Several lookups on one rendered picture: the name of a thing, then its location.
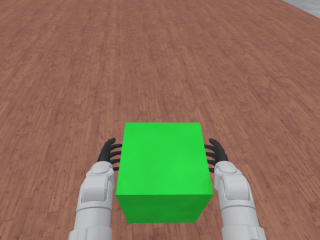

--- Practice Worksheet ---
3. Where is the right robot forearm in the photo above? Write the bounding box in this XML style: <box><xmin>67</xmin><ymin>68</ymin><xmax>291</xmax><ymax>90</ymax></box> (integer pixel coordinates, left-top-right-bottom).
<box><xmin>214</xmin><ymin>161</ymin><xmax>267</xmax><ymax>240</ymax></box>

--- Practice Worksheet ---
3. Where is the left robot forearm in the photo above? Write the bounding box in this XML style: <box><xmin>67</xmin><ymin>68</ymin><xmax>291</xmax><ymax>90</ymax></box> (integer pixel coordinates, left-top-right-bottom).
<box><xmin>68</xmin><ymin>161</ymin><xmax>115</xmax><ymax>240</ymax></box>

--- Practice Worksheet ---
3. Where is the right robot hand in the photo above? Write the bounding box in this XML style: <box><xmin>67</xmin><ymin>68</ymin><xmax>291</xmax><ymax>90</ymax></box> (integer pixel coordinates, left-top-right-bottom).
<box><xmin>204</xmin><ymin>138</ymin><xmax>228</xmax><ymax>173</ymax></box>

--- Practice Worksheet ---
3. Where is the left robot hand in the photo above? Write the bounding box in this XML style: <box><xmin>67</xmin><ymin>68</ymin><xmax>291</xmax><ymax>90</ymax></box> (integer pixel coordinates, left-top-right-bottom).
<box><xmin>97</xmin><ymin>138</ymin><xmax>123</xmax><ymax>172</ymax></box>

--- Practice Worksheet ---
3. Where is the carton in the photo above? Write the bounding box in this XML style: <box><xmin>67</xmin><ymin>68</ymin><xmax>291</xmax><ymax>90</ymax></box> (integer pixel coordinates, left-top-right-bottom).
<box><xmin>115</xmin><ymin>122</ymin><xmax>214</xmax><ymax>223</ymax></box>

